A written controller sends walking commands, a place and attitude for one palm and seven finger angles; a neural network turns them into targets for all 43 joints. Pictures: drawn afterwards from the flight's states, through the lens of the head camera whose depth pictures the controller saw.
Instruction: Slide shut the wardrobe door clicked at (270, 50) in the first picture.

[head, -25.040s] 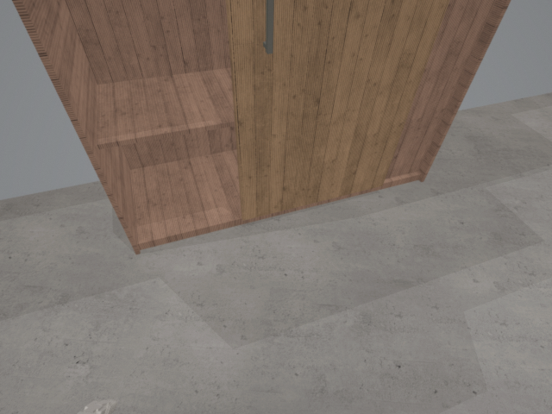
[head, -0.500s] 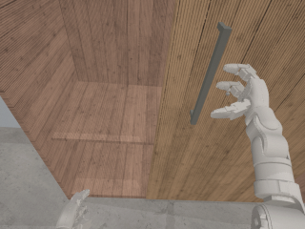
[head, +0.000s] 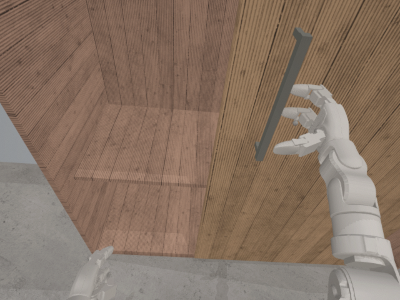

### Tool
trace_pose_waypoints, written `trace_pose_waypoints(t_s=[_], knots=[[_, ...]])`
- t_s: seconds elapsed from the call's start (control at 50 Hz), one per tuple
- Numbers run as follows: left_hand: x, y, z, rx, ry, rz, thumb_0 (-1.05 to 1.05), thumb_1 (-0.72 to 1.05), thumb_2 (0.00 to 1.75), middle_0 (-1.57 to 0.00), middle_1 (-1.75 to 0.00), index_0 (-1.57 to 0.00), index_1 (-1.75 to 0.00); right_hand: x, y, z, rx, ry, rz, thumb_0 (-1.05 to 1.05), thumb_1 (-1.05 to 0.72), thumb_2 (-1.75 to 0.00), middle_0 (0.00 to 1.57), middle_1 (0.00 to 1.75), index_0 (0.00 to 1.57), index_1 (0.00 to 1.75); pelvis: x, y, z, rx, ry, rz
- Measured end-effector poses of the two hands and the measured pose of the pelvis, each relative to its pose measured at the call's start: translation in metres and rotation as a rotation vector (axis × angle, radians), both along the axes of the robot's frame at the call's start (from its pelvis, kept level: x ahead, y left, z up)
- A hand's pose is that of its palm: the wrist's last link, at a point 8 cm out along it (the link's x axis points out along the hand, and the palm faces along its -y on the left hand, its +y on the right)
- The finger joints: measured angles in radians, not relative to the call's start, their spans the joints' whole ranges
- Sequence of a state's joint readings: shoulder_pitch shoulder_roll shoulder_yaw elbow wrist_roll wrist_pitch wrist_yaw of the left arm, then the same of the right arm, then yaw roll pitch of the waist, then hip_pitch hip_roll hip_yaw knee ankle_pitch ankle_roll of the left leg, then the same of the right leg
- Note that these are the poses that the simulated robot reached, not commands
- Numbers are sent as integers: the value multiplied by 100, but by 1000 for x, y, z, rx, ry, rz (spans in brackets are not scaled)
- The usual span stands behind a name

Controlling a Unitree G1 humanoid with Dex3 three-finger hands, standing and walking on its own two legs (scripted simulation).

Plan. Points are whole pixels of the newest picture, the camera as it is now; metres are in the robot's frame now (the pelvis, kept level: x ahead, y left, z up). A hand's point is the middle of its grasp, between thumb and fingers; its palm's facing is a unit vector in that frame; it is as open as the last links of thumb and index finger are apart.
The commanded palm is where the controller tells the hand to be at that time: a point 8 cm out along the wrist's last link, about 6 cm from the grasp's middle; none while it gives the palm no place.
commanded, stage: feel for the door with the fingertips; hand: right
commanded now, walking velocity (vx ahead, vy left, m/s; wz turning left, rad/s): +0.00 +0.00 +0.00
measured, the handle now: (275, 104) +0.45 -0.12 +0.20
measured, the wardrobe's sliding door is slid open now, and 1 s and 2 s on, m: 0.47 0.47 0.47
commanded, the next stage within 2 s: slide the fingers in behind the handle in 0.28 s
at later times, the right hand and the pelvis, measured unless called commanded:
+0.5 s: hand (289, 118) +0.41 -0.14 +0.20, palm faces +0.02 +1.00 -0.01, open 13.7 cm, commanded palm +0.38 -0.19 +0.19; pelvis +0.00 +0.00 +0.00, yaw +0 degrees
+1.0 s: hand (286, 124) +0.39 -0.13 +0.20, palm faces +0.01 +1.00 +0.00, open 14.0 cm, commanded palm +0.37 -0.18 +0.19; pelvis +0.00 -0.01 +0.00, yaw +1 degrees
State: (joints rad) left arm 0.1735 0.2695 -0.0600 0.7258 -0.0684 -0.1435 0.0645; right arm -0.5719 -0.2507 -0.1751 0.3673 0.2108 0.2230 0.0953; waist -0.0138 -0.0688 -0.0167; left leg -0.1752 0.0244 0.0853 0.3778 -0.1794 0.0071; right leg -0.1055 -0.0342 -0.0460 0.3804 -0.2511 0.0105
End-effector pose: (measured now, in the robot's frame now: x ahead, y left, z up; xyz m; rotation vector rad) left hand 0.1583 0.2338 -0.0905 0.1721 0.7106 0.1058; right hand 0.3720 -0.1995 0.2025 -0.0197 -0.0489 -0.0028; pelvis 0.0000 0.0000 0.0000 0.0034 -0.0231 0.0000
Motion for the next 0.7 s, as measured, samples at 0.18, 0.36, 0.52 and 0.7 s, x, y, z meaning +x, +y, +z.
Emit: trace_pose_waypoints(t_s=[0.18, 0.36, 0.52, 0.7], knots=[[-4, -7, -1, -22, 6, 5, 2, 91, 90, -21, -29, -20, -30, 7, 12, -1, 3, -1, -17, -1, 50, -30, 32, 122, 30, 120, 1, -1, 0, -1, 4, 14], [-8, -7, -4, -4, 40, 9, 2, 91, 90, -21, -29, -20, -30, 10, 11, -1, 6, 1, -15, -1, 50, -30, 35, 123, 31, 121, 1, -2, 0, 1, 2, 11], [-11, -5, -4, 3, 43, 15, 2, 91, 90, -21, -29, -20, -30, 13, 8, 0, 12, 10, -15, -1, 50, -30, 39, 125, 35, 124, -1, -5, 1, 0, 5, 10], [-15, -8, -2, -7, 27, 27, 2, 91, 90, -21, -29, -20, -30, 10, 8, -3, 16, -1, -12, -1, 50, -30, 35, 123, 32, 121, -1, -7, 1, 0, 2, 20]])
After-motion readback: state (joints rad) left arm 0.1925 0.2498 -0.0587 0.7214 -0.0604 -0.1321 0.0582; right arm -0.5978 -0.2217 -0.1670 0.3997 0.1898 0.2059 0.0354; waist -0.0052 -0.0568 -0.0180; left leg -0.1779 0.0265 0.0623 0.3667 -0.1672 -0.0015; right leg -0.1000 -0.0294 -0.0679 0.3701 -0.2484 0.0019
